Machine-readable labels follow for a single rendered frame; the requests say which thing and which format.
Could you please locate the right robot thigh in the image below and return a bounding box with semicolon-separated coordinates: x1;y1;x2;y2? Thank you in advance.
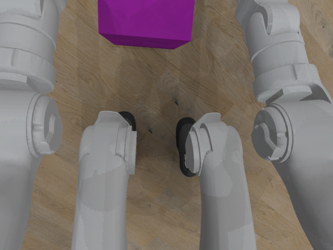
187;121;257;250

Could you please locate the robot left forearm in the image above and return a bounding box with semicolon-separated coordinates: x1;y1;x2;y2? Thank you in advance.
0;0;67;94

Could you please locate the robot right forearm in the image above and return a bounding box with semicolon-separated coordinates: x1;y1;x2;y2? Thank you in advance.
235;0;333;105

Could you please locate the robot left upper arm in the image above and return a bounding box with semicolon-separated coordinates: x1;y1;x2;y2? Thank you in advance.
0;90;63;250

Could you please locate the robot right shin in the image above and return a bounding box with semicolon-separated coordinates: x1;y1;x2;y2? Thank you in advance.
184;112;243;173

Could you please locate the robot right upper arm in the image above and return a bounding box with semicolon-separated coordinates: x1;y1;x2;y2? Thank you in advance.
251;99;333;250

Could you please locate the carton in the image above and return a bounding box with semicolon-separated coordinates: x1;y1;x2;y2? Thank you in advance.
98;0;195;49

